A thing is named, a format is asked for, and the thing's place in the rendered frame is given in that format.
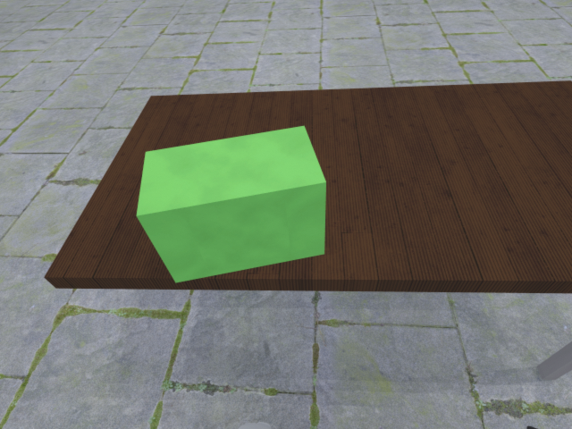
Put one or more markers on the carton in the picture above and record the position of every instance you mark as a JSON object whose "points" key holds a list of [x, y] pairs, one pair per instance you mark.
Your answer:
{"points": [[233, 204]]}

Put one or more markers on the table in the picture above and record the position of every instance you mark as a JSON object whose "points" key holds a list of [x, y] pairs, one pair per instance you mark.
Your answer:
{"points": [[450, 188]]}

